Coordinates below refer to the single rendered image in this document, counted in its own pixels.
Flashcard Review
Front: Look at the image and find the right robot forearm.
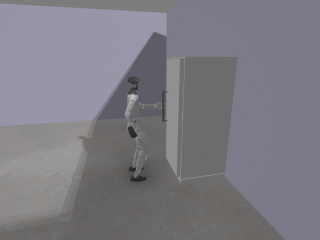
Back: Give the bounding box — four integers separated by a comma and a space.
126, 113, 142, 134

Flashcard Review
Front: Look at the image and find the left robot forearm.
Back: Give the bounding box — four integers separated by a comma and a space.
142, 104, 155, 109

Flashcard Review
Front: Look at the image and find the robot right hand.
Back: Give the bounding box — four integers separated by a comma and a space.
138, 131, 151, 145

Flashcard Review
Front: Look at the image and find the robot left foot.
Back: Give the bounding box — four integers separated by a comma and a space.
129, 166, 144, 171

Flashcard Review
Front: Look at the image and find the fridge door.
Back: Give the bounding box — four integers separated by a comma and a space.
166, 59, 184, 177

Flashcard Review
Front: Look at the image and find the robot right shin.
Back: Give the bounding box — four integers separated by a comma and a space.
134, 153, 148, 178

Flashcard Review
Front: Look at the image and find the robot left hand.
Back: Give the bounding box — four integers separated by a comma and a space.
154, 102, 165, 109

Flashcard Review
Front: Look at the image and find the right robot upper arm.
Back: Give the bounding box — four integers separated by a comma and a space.
124, 94, 137, 117

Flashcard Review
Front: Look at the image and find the handle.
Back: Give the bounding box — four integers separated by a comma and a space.
162, 91, 168, 122

